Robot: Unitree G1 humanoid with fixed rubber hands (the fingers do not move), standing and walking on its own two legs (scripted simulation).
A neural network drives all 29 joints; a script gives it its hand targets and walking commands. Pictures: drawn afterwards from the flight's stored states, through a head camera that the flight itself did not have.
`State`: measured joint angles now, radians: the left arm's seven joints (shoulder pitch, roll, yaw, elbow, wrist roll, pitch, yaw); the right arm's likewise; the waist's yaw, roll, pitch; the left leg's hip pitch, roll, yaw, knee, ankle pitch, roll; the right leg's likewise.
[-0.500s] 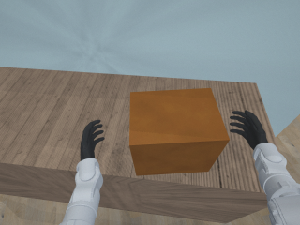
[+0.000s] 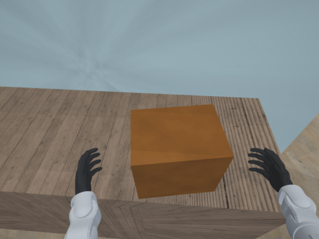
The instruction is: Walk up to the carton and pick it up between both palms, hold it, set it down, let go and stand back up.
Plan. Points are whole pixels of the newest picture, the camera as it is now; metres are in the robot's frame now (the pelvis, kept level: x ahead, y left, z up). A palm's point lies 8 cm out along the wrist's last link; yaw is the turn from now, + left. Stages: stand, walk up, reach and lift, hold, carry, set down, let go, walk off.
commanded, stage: set down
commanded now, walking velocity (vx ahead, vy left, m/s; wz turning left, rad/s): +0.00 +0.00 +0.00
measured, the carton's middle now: (174, 152) +0.37 +0.01 -0.01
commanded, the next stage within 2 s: none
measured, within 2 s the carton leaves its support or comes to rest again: neither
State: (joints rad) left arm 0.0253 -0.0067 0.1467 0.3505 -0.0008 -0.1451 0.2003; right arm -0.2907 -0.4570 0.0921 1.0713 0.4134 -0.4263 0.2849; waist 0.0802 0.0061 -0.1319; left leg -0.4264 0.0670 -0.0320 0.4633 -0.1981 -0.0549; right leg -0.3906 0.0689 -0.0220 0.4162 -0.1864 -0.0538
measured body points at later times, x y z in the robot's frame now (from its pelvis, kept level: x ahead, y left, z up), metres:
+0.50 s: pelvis -0.01 +0.00 +0.00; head -0.04 +0.00 +0.45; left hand +0.21 +0.22 +0.02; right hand +0.24 -0.27 +0.00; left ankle +0.01 +0.15 -0.74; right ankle +0.00 -0.09 -0.74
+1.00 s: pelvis +0.01 +0.00 +0.00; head -0.02 +0.00 +0.45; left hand +0.20 +0.22 +0.01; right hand +0.21 -0.27 -0.02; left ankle +0.01 +0.15 -0.74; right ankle +0.00 -0.09 -0.74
